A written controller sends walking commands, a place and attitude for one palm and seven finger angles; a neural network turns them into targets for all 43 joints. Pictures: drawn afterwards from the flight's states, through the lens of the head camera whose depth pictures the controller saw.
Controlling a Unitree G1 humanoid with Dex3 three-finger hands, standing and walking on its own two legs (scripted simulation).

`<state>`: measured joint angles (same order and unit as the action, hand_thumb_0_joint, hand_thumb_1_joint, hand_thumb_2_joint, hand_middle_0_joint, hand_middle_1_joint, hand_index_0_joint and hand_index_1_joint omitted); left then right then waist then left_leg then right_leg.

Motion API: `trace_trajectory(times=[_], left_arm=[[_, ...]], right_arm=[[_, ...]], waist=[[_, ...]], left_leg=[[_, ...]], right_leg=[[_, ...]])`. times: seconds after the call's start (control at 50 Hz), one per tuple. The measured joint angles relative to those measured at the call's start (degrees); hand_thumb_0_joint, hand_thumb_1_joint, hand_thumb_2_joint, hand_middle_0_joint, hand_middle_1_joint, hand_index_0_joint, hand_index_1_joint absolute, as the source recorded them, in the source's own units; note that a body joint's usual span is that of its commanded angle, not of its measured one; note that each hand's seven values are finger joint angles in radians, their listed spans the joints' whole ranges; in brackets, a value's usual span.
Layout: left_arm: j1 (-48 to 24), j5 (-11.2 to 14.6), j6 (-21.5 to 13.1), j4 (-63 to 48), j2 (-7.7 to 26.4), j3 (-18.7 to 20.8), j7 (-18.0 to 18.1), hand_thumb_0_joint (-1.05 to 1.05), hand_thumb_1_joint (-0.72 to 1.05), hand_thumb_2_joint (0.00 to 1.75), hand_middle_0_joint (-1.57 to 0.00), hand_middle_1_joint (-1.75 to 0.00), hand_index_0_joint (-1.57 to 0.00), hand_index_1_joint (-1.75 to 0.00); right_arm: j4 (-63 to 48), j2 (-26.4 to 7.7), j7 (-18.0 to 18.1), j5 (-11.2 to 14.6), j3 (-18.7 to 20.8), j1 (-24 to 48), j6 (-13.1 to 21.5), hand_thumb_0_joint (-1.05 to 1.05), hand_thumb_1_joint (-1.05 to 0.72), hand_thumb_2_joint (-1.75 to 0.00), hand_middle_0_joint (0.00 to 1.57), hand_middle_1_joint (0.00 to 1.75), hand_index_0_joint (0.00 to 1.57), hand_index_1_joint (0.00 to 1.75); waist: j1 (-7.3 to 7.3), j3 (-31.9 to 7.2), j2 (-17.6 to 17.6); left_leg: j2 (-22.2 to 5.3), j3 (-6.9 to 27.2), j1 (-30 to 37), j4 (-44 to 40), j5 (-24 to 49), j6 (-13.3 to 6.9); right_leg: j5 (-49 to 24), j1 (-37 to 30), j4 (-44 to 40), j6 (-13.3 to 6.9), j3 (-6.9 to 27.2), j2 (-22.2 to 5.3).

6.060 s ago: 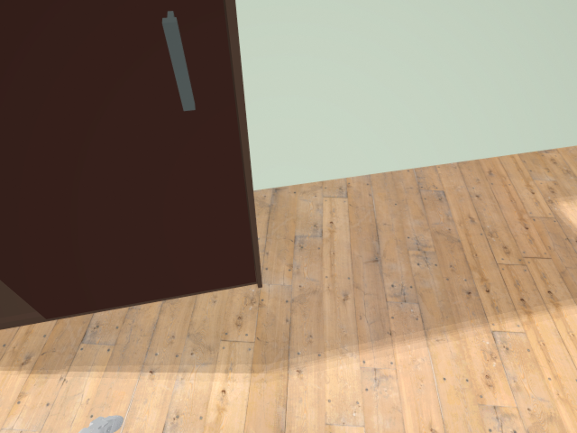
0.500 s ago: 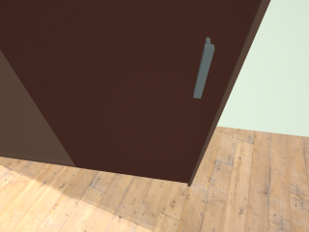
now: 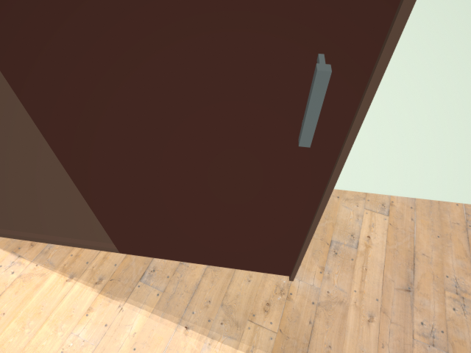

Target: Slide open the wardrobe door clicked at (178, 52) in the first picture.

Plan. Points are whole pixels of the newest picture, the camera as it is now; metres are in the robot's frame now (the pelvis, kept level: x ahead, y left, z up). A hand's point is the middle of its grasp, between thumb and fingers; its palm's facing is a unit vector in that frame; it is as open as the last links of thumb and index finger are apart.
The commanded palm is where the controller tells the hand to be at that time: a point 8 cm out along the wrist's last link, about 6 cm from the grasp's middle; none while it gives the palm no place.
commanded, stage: raise the hand with hooked fingers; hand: right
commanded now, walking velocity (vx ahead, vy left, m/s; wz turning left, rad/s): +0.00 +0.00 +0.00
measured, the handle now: (312, 102) +0.52 -0.11 +0.16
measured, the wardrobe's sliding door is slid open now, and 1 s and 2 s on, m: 0.00 0.00 0.00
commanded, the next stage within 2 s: none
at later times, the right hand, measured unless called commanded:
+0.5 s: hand (380, 349) +0.15 -0.21 -0.02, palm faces +0.24 +0.97 -0.05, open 9.0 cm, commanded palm +0.14 -0.25 +0.01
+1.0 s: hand (422, 282) +0.22 -0.25 +0.07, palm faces +0.13 +0.99 -0.08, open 12.1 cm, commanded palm +0.19 -0.30 +0.09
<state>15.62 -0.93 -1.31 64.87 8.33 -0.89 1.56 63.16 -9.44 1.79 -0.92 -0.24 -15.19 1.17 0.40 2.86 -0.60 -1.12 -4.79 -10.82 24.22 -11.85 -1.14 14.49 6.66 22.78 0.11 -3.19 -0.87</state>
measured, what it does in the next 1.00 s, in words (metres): stands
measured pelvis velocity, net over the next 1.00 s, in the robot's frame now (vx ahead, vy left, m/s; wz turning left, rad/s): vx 0.01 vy -0.02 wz -0.03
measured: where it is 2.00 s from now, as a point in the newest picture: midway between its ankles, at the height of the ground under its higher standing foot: outside the picture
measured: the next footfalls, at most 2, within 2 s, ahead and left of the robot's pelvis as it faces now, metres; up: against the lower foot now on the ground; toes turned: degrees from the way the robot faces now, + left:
none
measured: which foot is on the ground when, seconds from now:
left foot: down 0.00-1.00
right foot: down 0.00-1.00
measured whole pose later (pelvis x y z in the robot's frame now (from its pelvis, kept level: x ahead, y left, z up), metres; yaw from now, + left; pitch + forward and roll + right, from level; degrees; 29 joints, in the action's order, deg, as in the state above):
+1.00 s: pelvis +0.01 -0.02 -0.03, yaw -2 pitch +5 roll +1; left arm 16.2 2.7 -16.2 35.4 15.1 -1.1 4.9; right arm -7.4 -16.7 -14.9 18.5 16.9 -20.2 9.6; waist 1.6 -4.0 1.6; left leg -2.1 -6.2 -23.9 39.6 -20.0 0.0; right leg 24.5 22.2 42.2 -1.1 -1.3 -1.0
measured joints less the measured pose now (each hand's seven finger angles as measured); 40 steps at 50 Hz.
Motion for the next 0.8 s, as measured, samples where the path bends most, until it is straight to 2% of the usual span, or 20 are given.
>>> trace_trajectory(times=[0.02, 0.04, 0.06, 0.08, 0.14, 0.18, 0.22, 0.26, 0.28, 0.3, 0.32, 0.36, 0.42, 0.46, 0.5, 0.56, 0.6, 0.68, 0.74, 0.8], left_arm=[[-0.1, 0.1, 0.1, -0.3, 0.2, 0.0, -0.1, 0.0, 0.91, 0.9, -0.2, -0.3, -0.2, -0.3], [0.6, 0.8, -0.2, -2.7, 0.5, -0.2, 0.2, 0.0, 0.91, 0.9, -0.2, -0.3, -0.2, -0.3], [1.9, 1.6, -2.2, -5.4, 1.0, -0.6, 1.3, 0.01, 0.91, 0.9, -0.21, -0.3, -0.21, -0.3], [3.1, 2.0, -4.9, -8.0, 1.5, -0.5, 2.1, 0.01, 0.92, 0.9, -0.21, -0.3, -0.21, -0.3], [3.9, 3.1, -11.3, -14.3, 3.6, 0.1, 3.0, 0.02, 0.92, 0.9, -0.21, -0.3, -0.21, -0.3], [2.2, 2.5, -13.8, -18.2, 4.8, 1.1, 2.5, 0.02, 0.92, 0.9, -0.21, -0.3, -0.21, -0.3], [-0.4, 1.7, -15.1, -21.8, 5.5, 2.1, 1.2, 0.01, 0.91, 0.9, -0.21, -0.3, -0.21, -0.3], [-3.3, 1.2, -15.2, -25.6, 5.7, 3.2, -0.5, 0.01, 0.91, 0.9, -0.21, -0.3, -0.21, -0.3], [-4.5, 1.3, -14.8, -27.7, 5.8, 3.6, -1.1, 0.01, 0.91, 0.9, -0.21, -0.3, -0.21, -0.3], [-5.5, 1.5, -14.3, -29.7, 6.0, 3.9, -1.5, 0.01, 0.91, 0.9, -0.2, -0.3, -0.2, -0.3], [-6.3, 1.7, -13.6, -31.7, 6.2, 4.2, -1.6, 0.01, 0.91, 0.9, -0.2, -0.3, -0.2, -0.3], [-7.3, 2.0, -12.2, -35.0, 6.6, 4.5, -1.2, 0.01, 0.91, 0.9, -0.2, -0.3, -0.2, -0.3], [-7.5, 1.8, -11.1, -38.0, 6.7, 4.7, -0.4, 0.01, 0.91, 0.9, -0.2, -0.3, -0.2, -0.3], [-7.1, 1.5, -11.1, -38.6, 6.5, 4.3, 0.0, 0.01, 0.91, 0.9, -0.2, -0.3, -0.2, -0.3], [-6.7, 1.2, -11.4, -38.2, 6.1, 3.3, 0.3, 0.01, 0.9, 0.9, -0.2, -0.3, -0.2, -0.3], [-6.3, 1.4, -11.9, -36.2, 5.4, 1.2, 0.7, 0.01, 0.9, 0.9, -0.2, -0.3, -0.2, -0.3], [-5.9, 1.9, -11.6, -34.7, 4.5, -0.2, 1.1, 0.01, 0.9, 0.9, -0.2, -0.3, -0.21, -0.3], [-4.1, 2.7, -10.8, -32.4, 2.2, -2.0, 1.9, 0.01, 0.9, 0.9, -0.21, -0.3, -0.21, -0.3], [-2.1, 3.0, -10.9, -31.7, 1.5, -2.4, 2.3, 0.01, 0.9, 0.9, -0.21, -0.3, -0.21, -0.3], [-0.3, 3.0, -11.8, -31.2, 2.1, -2.0, 2.4, 0.01, 0.9, 0.9, -0.21, -0.3, -0.21, -0.3]], right_arm=[[0.0, 0.2, 0.4, -0.1, -0.1, 0.0, 0.3, 0.0, -0.9, -0.9, 0.2, 0.3, 0.2, 0.3], [-8.7, 0.3, 0.7, 2.5, 0.5, -2.8, -3.1, 0.01, -0.91, -0.9, 0.2, 0.3, 0.2, 0.3], [-20.3, 0.1, 1.5, 4.6, 1.8, -6.0, -5.6, 0.02, -0.92, -0.9, 0.2, 0.3, 0.2, 0.3], [-30.0, -0.3, 2.9, 5.9, 2.0, -8.7, -4.3, 0.02, -0.92, -0.9, 0.2, 0.31, 0.21, 0.3], [-48.8, -0.6, 5.1, 9.5, 2.6, -10.5, 2.5, 0.03, -0.9, -0.89, 0.2, 0.32, 0.2, 0.32], [-53.9, -0.2, 3.7, 10.6, 3.9, -7.9, 9.6, 0.02, -0.87, -0.88, 0.2, 0.34, 0.2, 0.34], [-55.9, 0.4, -0.4, 12.2, 5.4, -5.6, 18.4, 0.02, -0.84, -0.86, 0.2, 0.36, 0.2, 0.36], [-56.4, 0.9, -6.4, 13.5, 6.5, -4.6, 26.7, 0.01, -0.8, -0.85, 0.2, 0.38, 0.2, 0.38], [-56.6, 1.0, -9.3, 13.9, 6.8, -4.8, 29.0, 0.01, -0.78, -0.84, 0.2, 0.39, 0.21, 0.39], [-57.0, 1.0, -11.5, 14.1, 6.8, -5.5, 29.8, 0.01, -0.75, -0.83, 0.2, 0.41, 0.21, 0.4], [-57.6, 1.0, -13.2, 14.3, 6.7, -6.6, 29.2, 0.01, -0.73, -0.82, 0.21, 0.42, 0.21, 0.42], [-59.3, 0.7, -14.3, 14.5, 6.4, -9.6, 25.7, 0.01, -0.68, -0.8, 0.21, 0.45, 0.22, 0.45], [-62.6, 0.4, -11.9, 13.9, 7.0, -14.8, 21.8, 0.01, -0.61, -0.78, 0.22, 0.49, 0.23, 0.49], [-65.5, -0.1, -9.5, 13.5, 7.8, -17.5, 22.1, 0.01, -0.56, -0.76, 0.23, 0.52, 0.23, 0.52], [-68.3, -0.8, -8.6, 13.6, 8.6, -18.1, 24.1, 0.01, -0.51, -0.74, 0.23, 0.55, 0.23, 0.55], [-70.7, -1.8, -10.6, 14.7, 9.3, -15.4, 26.1, 0.01, -0.44, -0.71, 0.23, 0.59, 0.23, 0.59], [-70.9, -2.8, -13.3, 15.3, 9.5, -12.2, 24.5, 0.01, -0.4, -0.69, 0.23, 0.62, 0.23, 0.62], [-69.5, -5.0, -17.1, 16.9, 11.0, -7.9, 16.5, 0.01, -0.3, -0.65, 0.24, 0.68, 0.24, 0.68], [-69.2, -5.7, -16.6, 18.3, 13.1, -7.6, 11.8, 0.01, -0.23, -0.62, 0.25, 0.73, 0.25, 0.73], [-69.9, -6.0, -15.3, 19.1, 15.1, -8.0, 10.7, 0.01, -0.16, -0.59, 0.25, 0.77, 0.26, 0.77]], waist=[[0.08, 0.0, 0.4], [0.12, 0.4, 0.6], [0.63, 1.0, 0.5], [0.89, 0.7, 0.5], [-0.56, -1.5, 1.4], [-1.44, -3.5, 1.8], [-1.73, -6.2, 1.2], [-1.88, -7.7, 0.2], [-1.83, -8.0, -0.2], [-1.65, -8.2, -0.7], [-1.34, -8.3, -1.1], [-0.46, -8.2, -1.7], [1.05, -8.0, -1.7], [1.89, -7.9, -1.4], [2.54, -7.7, -0.9], [2.99, -7.3, 0.4], [2.95, -7.0, 1.2], [1.81, -7.1, 2.2], [0.65, -7.5, 2.5], [0.2, -7.5, 2.6]], left_leg=[[0.3, -0.1, -0.5, 0.1, 0.1, 0.0], [0.4, 0.0, -0.8, 0.7, 0.0, 0.0], [0.2, 0.3, -1.1, 1.8, -0.4, 0.0], [0.0, 0.5, -1.8, 3.0, -1.0, 0.0], [-1.2, -0.5, -4.8, 6.8, -2.9, 0.3], [-1.7, -0.7, -8.8, 10.4, -4.4, 0.4], [-1.7, 0.1, -14.6, 15.4, -6.1, 0.2], [-1.4, 0.8, -19.8, 20.7, -8.1, 0.0], [-1.3, 1.1, -21.7, 23.0, -9.0, -0.2], [-1.2, 1.3, -23.4, 25.0, -10.0, -0.2], [-1.2, 1.4, -24.6, 26.7, -10.8, -0.3], [-1.2, 1.2, -26.2, 28.9, -12.0, -0.3], [-1.2, 0.2, -26.9, 30.1, -13.1, -0.5], [-1.1, -1.0, -26.9, 30.2, -13.4, -0.6], [-1.1, -2.3, -26.9, 30.2, -13.7, -0.6], [-1.0, -3.7, -26.7, 30.0, -13.8, -0.7], [-1.0, -4.1, -26.1, 29.2, -13.5, -0.6], [-0.7, -3.4, -23.6, 25.9, -12.1, -0.3], [-0.6, -2.5, -21.2, 22.9, -10.9, 0.1], [-0.5, -1.8, -19.0, 20.5, -10.0, 0.3]], right_leg=[[0.4, 1.0, 1.2, 0.1, 0.1, -0.3], [0.9, 1.5, 2.3, 0.0, 0.0, -0.5], [1.2, 1.4, 2.8, 0.0, -0.3, -0.4], [1.5, 1.7, 3.3, -0.1, -0.5, -0.2], [2.7, 5.1, 6.8, -0.4, 0.6, 0.7], [4.0, 9.4, 10.7, -0.5, 0.9, 0.9], [6.0, 14.8, 15.6, -0.4, 0.3, 0.7], [8.5, 19.6, 21.0, -0.2, -0.4, 0.1], [9.7, 21.5, 23.4, -0.4, -0.6, -0.2], [10.7, 23.0, 25.5, -0.1, -0.7, -0.4], [11.6, 24.2, 27.1, -0.2, -0.8, -0.5], [12.8, 25.9, 29.4, -0.1, -0.6, -0.5], [14.0, 27.4, 31.4, 0.0, 0.6, -0.8], [14.5, 28.2, 32.5, 0.0, 1.7, -0.9], [14.8, 29.2, 33.5, 0.1, 3.0, -1.0], [15.1, 30.1, 34.6, 0.2, 4.5, -1.1], [15.0, 29.9, 34.2, 0.3, 4.9, -1.1], [13.8, 27.1, 30.8, 0.0, 4.1, -1.1], [12.7, 24.1, 27.3, -0.2, 3.1, -1.1], [11.8, 21.5, 24.6, -0.4, 2.4, -0.9]])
